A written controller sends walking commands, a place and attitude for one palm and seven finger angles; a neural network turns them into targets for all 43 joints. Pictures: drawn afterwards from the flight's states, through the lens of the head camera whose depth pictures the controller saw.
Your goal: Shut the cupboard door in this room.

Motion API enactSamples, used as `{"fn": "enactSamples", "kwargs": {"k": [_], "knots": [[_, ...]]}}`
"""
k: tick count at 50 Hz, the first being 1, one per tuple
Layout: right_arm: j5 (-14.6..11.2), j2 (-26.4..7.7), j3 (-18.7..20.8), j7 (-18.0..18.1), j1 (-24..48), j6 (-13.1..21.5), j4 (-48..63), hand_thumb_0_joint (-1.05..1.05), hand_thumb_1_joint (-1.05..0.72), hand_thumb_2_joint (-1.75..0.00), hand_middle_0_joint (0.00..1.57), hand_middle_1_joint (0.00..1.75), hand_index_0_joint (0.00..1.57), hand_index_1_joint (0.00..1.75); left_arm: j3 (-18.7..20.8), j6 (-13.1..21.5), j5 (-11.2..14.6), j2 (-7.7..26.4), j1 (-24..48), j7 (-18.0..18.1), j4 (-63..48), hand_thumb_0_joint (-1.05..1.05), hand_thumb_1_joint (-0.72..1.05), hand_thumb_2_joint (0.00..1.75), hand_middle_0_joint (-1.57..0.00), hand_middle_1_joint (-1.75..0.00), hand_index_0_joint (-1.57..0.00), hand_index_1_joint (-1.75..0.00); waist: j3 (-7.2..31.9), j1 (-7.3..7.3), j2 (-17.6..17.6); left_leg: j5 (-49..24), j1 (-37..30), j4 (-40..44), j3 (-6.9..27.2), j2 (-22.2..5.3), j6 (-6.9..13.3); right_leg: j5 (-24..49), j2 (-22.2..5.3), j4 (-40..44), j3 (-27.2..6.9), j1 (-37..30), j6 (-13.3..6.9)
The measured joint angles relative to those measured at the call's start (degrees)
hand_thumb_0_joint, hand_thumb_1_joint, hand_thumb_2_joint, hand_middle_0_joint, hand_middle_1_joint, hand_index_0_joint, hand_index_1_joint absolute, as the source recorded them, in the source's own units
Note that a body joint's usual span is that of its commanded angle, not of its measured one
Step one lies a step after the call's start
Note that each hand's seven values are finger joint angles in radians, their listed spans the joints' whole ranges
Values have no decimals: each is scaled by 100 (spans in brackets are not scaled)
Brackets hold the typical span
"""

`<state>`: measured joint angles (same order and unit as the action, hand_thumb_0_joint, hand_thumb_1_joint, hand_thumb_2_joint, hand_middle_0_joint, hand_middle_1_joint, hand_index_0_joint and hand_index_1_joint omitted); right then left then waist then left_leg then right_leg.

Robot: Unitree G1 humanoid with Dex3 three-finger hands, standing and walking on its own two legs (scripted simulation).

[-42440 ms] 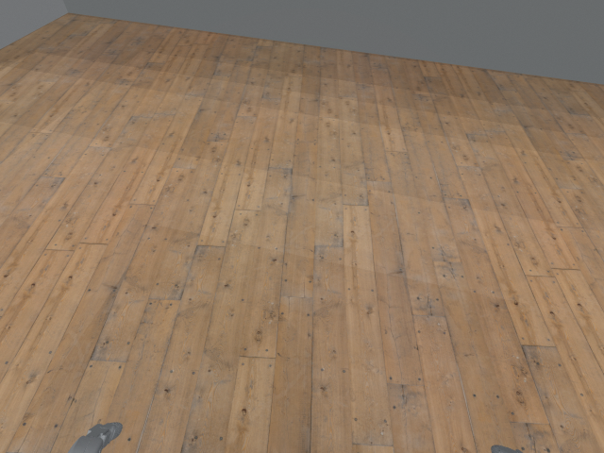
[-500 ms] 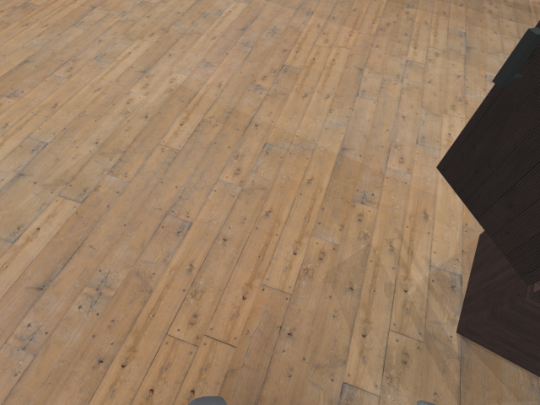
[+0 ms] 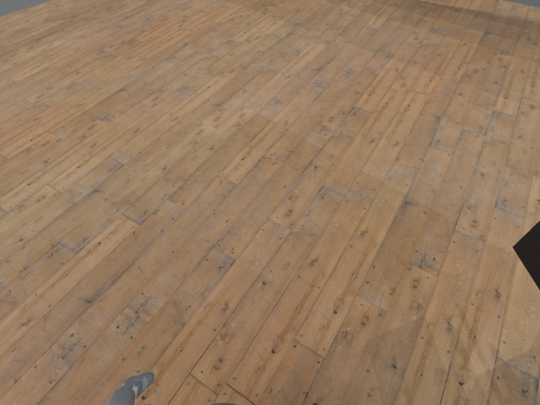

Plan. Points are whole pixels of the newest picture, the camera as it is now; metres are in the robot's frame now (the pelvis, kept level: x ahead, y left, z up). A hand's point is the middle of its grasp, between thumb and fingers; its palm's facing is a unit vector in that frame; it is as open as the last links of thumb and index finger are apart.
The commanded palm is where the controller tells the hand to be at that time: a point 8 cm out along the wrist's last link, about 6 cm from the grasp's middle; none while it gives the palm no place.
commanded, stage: walk to a spot facing it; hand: left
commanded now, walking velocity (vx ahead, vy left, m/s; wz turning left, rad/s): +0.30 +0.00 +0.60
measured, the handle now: out of the picture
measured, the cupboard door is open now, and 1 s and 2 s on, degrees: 48 48 48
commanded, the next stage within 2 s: turn to face it in 0.44 s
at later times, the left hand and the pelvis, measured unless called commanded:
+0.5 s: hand out of the picture +0.09 +0.26 -0.19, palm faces +0.37 -0.91 -0.20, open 7.4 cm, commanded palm none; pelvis +0.17 +0.08 -0.01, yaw +19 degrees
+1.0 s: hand (143, 300) +0.34 +0.29 -0.17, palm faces +0.21 -0.96 -0.18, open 7.4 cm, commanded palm none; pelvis +0.30 +0.10 -0.01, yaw +11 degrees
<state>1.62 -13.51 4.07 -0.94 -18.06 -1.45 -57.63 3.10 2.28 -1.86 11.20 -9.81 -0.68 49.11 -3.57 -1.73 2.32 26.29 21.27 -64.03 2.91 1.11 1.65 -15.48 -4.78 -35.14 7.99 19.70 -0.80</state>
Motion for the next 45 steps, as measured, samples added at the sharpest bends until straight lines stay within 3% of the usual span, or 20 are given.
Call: {"fn": "enactSamples", "kwargs": {"k": [4, 10, 16, 19, 20, 21, 23, 26, 30, 34, 39, 45], "knots": [[8, -22, 51, -77, 220, -8, 107, 0, -91, -89, 20, 30, 20, 30, -13, 26, 6, -156, -339, 69, 229, 1, 91, 90, -20, -30, -20, -30, 84, -43, -79, -878, 826, -636, -333, -276, -136, 98, -63, 756, 370, -641, 21], [8, 38, 42, -158, 631, -46, 291, 0, -91, -90, 19, 30, 20, 30, 17, 124, 2, -194, -767, 129, 559, 1, 93, 90, -20, -30, -20, -30, -15, 58, -212, -1250, 1326, 309, -559, -537, -245, -15, -90, 1387, 983, -1403, 116], [20, 85, -68, -251, 1211, -27, 505, 0, -91, -90, 19, 30, 20, 30, 17, 107, -15, -123, -1151, 114, 793, 1, 92, 90, -20, -30, -20, -30, -299, 318, -312, -1132, 1090, 1895, -936, -530, -72, -519, -216, 1238, 1459, -1918, 401], [38, 80, -121, -265, 1386, 105, 718, 0, -91, -90, 19, 30, 20, 30, 35, 42, 3, -51, -1375, 72, 895, 1, 91, 90, -20, -30, -20, -30, -355, 382, -424, -1046, 614, 2624, -1133, -284, 132, -1044, -561, 455, 1544, -1925, 586], [55, 22, -133, -262, 1395, 182, 820, 0, -91, -90, 19, 30, 20, 30, 42, -7, 25, -59, -1454, 39, 920, 1, 91, 90, -20, -30, -20, -30, -311, 354, -347, -1507, 529, 2766, -1099, -263, 273, -1204, -686, -261, 1453, -1687, 546], [50, 0, -126, -218, 1418, 266, 880, 0, -91, -90, 19, 30, 20, 30, 43, -99, 43, -30, -1408, 7, 945, 1, 91, 90, -20, -30, -20, -30, -333, 306, -322, -1583, 625, 2484, -1068, -208, 393, -1393, -735, -1229, 1056, -1303, 516], [7, 1, -156, -116, 1410, 351, 893, 0, -91, -90, 19, 30, 20, 30, 62, -264, 58, 74, -1146, 6, 909, 1, 91, 90, -20, -30, -20, -30, -435, 313, -336, -1203, 548, 2223, -1011, -81, 521, -1486, -576, -2907, 163, -479, 426], [2, 41, -212, -2, 1192, 341, 822, 0, -91, -89, 20, 30, 20, 30, 147, -287, 33, 187, -665, 47, 674, 1, 91, 90, -20, -30, -20, -29, -407, 311, -331, -1120, 202, 2620, -852, 68, 485, -994, -424, -3748, -355, 510, 399], [-16, 172, -278, 91, 875, 346, 571, 0, -91, -89, 20, 30, 20, 30, 183, -209, 9, 249, -94, 62, 316, 1, 91, 90, -20, -30, -19, -29, -330, 262, -351, -1361, -358, 3400, -646, 227, 521, -227, -355, -3341, -691, 1281, 461], [-44, 358, -306, 193, 551, 345, 273, 0, -92, -89, 20, 30, 20, 30, 116, -216, 40, 219, 152, 132, 255, 1, 91, 90, -20, -30, -19, -29, -125, 202, -380, -1418, -924, 3958, -569, 259, 497, 288, -165, -2736, -873, 1484, 457], [-41, 518, -334, 239, 231, 318, 2, 0, -92, -89, 20, 30, 20, 30, 25, -365, 72, 56, 102, 153, 434, 0, 91, 90, -20, -30, -19, -29, 94, 178, -430, -1204, -1450, 4202, -761, 268, 455, 576, 111, -1927, -917, 1177, 348], [22, 559, -318, 299, 158, 217, -118, 0, -91, -89, 20, 30, 20, 30, -7, -565, 66, -216, -76, 74, 578, 1, 91, 90, -20, -30, -19, -29, 17, 111, -299, -668, -1589, 3845, -1233, 158, 394, 20, 294, -1074, -582, 507, 188]]}}
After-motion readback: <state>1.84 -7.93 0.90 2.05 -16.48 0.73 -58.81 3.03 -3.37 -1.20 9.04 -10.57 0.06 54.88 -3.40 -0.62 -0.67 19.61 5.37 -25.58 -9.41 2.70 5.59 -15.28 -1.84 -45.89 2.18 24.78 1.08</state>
